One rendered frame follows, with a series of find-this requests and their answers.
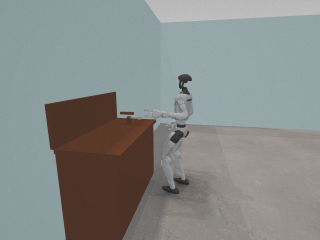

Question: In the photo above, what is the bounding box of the counter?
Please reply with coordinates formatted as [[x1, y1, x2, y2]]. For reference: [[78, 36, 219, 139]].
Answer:
[[44, 92, 156, 240]]

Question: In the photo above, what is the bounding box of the left robot foot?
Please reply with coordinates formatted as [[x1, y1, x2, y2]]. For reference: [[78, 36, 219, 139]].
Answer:
[[162, 186, 179, 194]]

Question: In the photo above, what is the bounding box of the robot foot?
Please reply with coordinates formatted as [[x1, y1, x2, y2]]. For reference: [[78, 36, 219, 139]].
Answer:
[[173, 177, 189, 185], [162, 186, 179, 194]]

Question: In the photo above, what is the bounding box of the left robot upper arm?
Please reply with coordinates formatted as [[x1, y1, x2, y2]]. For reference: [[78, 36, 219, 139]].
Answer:
[[174, 93, 188, 120]]

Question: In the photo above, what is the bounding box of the right robot upper arm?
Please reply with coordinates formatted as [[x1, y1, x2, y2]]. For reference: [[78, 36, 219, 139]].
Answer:
[[189, 94, 194, 116]]

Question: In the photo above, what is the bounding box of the left robot hand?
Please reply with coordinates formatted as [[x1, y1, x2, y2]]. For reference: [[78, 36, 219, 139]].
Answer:
[[144, 109, 161, 118]]

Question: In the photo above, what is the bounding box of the tap lever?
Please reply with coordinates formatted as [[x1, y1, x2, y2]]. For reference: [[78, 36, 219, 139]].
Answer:
[[130, 116, 141, 120]]

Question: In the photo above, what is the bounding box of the right robot hand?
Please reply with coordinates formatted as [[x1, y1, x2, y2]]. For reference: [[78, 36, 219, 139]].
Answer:
[[165, 120, 178, 131]]

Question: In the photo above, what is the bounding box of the right robot foot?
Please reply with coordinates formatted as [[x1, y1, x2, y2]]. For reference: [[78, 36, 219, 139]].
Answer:
[[173, 177, 189, 185]]

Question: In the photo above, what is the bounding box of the left robot forearm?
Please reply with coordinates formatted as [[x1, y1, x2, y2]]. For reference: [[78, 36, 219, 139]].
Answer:
[[161, 111, 187, 120]]

